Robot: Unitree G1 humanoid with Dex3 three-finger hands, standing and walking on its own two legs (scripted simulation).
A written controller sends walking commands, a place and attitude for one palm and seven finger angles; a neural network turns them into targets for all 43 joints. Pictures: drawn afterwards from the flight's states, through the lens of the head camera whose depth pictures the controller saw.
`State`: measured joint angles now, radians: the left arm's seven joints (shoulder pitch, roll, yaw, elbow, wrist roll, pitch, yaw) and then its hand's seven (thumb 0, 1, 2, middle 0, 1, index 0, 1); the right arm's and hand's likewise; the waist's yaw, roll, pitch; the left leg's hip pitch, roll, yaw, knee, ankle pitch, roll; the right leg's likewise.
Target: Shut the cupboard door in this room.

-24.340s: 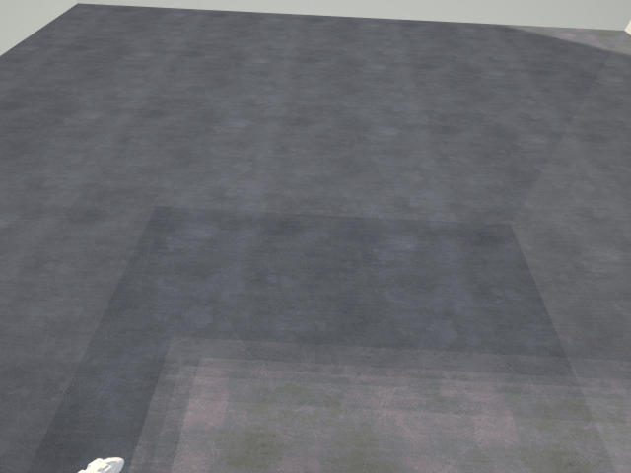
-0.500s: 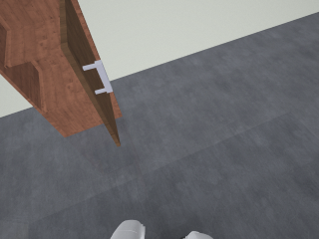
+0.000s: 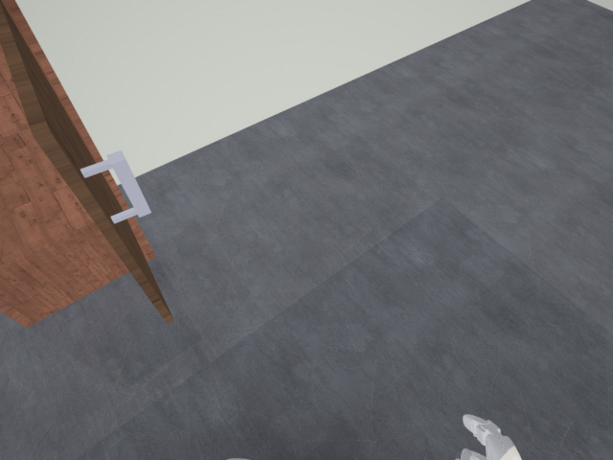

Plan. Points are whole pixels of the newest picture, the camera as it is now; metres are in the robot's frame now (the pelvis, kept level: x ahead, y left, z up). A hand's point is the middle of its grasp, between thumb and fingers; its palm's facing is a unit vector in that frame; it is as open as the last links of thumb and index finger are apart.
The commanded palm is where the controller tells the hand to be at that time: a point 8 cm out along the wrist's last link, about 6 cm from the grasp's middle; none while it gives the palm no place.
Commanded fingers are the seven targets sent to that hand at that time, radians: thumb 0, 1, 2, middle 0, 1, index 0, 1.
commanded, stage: walk around to get in front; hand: left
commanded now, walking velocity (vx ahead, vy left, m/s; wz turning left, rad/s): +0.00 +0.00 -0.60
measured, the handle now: (118, 191) +0.47 +0.36 -0.01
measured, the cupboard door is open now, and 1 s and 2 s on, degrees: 85 85 85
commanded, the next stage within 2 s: none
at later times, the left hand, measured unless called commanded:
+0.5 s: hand (238, 390) +0.22 +0.13 -0.16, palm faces -0.42 -0.89 -0.19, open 7.4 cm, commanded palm none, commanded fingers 0.00 0.90 0.90 -0.20 -0.30 -0.20 -0.30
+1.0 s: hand (249, 369) +0.26 +0.12 -0.19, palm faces -0.49 -0.85 -0.19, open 7.4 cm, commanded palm none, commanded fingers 0.00 0.90 0.90 -0.20 -0.30 -0.20 -0.30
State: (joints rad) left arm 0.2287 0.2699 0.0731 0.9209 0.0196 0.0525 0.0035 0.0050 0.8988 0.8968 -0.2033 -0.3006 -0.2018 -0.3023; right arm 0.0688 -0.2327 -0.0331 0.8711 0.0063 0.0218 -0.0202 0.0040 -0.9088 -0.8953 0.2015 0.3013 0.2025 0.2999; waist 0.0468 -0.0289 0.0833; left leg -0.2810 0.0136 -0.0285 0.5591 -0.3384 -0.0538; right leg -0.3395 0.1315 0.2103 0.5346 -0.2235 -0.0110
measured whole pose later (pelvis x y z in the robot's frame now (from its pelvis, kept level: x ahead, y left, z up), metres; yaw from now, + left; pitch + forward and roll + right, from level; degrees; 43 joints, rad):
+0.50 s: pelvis +0.02 +0.00 +0.00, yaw -22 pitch +1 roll -1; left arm 0.07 0.24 0.07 0.91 0.03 0.07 -0.06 0.01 0.91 0.90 -0.20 -0.30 -0.19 -0.30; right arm 0.35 -0.22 -0.06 0.99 -0.03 -0.01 -0.01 0.00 -0.91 -0.89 0.20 0.30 0.21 0.30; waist -0.06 0.01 0.09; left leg -0.12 0.16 0.33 0.54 -0.41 -0.03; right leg -0.36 -0.06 -0.11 0.72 -0.44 0.03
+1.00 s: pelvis +0.19 -0.07 -0.01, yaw -35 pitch +0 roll -1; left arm 0.36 0.22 0.06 1.07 0.02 -0.02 -0.01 0.01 0.90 0.90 -0.20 -0.30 -0.20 -0.30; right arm 0.08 -0.21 -0.04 0.89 -0.03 -0.05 0.03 0.00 -0.91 -0.90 0.20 0.30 0.20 0.30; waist 0.05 -0.03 0.09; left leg -0.44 0.08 0.10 0.64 -0.22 -0.02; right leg -0.08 0.00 0.07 0.64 -0.50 0.01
